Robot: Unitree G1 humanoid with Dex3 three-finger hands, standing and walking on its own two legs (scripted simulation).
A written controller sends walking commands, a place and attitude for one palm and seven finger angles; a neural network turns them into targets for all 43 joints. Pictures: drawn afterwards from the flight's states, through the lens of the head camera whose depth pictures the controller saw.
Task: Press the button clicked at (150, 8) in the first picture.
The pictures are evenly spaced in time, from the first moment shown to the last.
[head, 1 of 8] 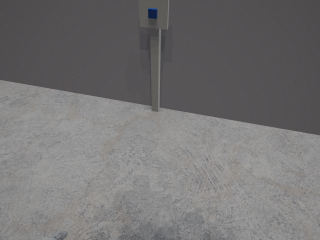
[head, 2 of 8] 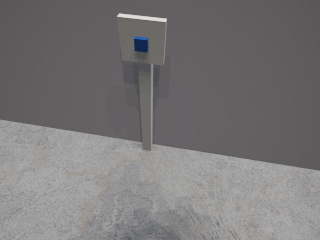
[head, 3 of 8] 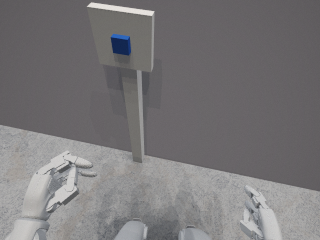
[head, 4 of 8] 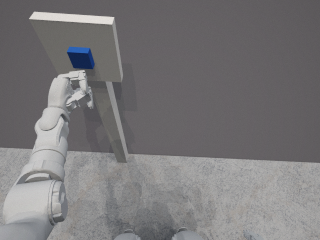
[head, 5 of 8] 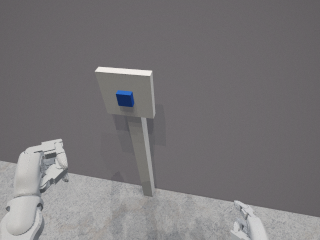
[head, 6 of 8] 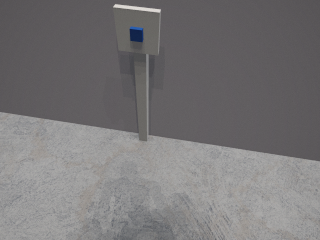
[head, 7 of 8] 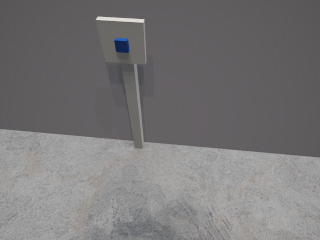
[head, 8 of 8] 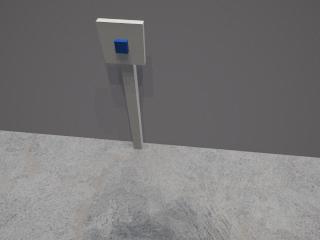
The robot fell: no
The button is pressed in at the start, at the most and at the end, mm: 0 9 0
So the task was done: no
